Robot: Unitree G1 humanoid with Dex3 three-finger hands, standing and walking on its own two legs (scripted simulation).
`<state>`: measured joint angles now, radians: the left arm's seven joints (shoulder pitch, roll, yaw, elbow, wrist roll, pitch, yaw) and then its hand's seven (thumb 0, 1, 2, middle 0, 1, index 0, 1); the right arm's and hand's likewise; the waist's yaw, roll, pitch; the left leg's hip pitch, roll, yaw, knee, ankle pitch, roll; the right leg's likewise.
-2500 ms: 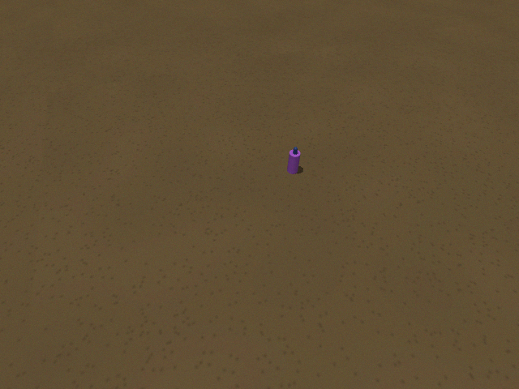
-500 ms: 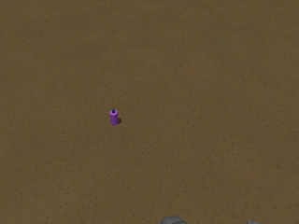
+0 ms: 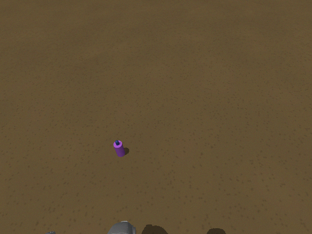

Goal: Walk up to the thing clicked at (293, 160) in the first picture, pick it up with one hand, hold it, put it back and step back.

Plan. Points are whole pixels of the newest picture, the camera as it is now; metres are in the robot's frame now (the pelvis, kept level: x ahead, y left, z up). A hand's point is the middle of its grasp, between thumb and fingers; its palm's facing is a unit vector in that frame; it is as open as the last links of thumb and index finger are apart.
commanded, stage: walk up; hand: left
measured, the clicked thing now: (118, 147) +0.75 +0.28 -0.68
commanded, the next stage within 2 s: none
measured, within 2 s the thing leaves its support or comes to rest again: neither
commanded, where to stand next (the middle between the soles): +0.42 +0.04 m, yaw +1 degrees
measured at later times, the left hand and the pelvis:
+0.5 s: hand (60, 196) +0.26 +0.31 -0.14, palm faces -0.07 -0.93 -0.35, open 7.3 cm; pelvis +0.19 +0.04 +0.00, yaw -1 degrees
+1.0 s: hand (69, 165) +0.37 +0.32 -0.15, palm faces -0.01 -0.91 -0.41, open 7.3 cm; pelvis +0.34 +0.04 -0.02, yaw +0 degrees
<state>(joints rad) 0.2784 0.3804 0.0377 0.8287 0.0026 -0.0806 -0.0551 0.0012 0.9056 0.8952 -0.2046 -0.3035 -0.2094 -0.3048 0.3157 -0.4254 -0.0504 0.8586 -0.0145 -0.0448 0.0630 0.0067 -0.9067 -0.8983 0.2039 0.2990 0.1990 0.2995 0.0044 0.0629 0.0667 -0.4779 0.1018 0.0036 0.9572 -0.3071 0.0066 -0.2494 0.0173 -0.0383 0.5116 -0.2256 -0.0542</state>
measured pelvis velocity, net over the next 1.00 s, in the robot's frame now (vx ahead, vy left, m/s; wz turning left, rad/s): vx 0.34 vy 0.04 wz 0.01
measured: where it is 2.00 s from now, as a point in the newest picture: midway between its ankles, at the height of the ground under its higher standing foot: (153, 201)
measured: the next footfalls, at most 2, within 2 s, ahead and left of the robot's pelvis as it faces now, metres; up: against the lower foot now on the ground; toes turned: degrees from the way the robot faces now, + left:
left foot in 0.18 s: +0.22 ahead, +0.17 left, +0.00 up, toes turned +6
right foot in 0.60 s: +0.43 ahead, -0.08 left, +0.00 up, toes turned -3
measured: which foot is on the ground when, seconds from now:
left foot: up 0.00-0.16, down 0.18-0.62, up 0.64-0.96, down 0.98-1.00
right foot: down 0.00-0.22, up 0.24-0.58, down 0.60-1.00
